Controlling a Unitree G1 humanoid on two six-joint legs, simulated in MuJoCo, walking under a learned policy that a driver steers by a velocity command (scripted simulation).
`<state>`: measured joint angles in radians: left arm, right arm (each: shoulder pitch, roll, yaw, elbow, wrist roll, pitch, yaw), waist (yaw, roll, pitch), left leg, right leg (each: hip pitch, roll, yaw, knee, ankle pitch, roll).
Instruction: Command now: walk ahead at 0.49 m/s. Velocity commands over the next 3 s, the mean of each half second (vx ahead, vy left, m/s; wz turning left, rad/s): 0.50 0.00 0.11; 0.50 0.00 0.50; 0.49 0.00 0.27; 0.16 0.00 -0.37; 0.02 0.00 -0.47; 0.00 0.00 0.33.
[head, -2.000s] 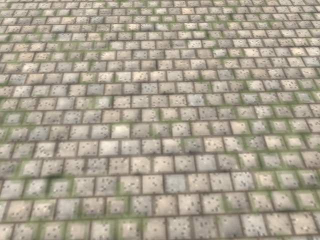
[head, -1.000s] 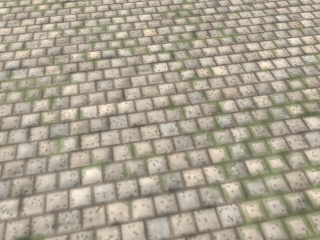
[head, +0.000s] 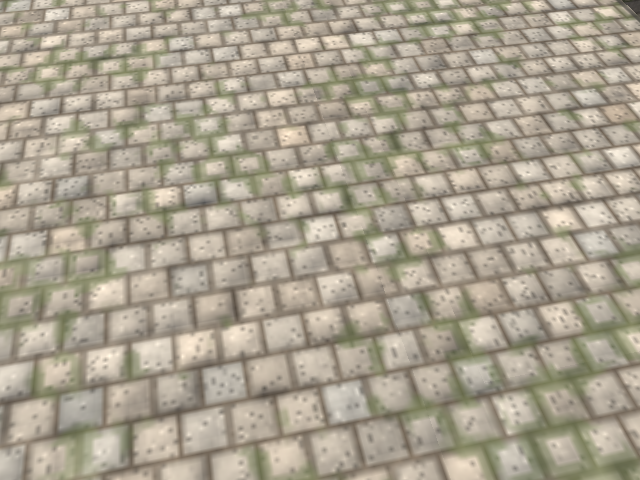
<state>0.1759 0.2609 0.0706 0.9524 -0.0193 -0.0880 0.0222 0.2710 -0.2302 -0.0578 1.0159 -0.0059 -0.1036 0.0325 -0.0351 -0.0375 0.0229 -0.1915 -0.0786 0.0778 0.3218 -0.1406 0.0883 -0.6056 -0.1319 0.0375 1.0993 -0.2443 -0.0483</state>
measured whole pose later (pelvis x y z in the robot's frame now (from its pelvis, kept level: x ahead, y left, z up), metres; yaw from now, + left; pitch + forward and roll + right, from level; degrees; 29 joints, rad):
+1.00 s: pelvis +0.56 +0.03 -0.02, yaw +22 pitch +1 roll +0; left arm 0.19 0.27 0.06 0.88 -0.02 -0.12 0.01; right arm 0.19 -0.27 -0.10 0.81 0.02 -0.06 0.04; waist -0.01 -0.01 0.06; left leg -0.39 -0.09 0.03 0.55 -0.19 0.11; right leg -0.37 -0.05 0.01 1.24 -0.42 0.00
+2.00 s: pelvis +0.98 +0.19 -0.01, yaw +13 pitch +3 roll +0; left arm 0.21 0.34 0.09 0.76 -0.02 0.04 0.03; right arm 0.11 -0.24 -0.05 0.70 -0.02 -0.02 -0.03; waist 0.02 -0.04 0.03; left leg -0.37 0.02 0.02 0.46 -0.14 0.01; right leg -0.53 0.02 0.05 1.14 -0.49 0.07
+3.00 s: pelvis +1.00 +0.12 -0.01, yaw +14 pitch +1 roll +0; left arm 0.20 0.29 0.09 0.68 0.03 0.00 0.01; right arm 0.15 -0.32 -0.09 0.71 0.02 0.05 -0.03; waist 0.00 0.04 0.03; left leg -0.44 -0.04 -0.17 0.82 -0.47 -0.04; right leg -0.29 0.04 -0.02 0.56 -0.28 -0.04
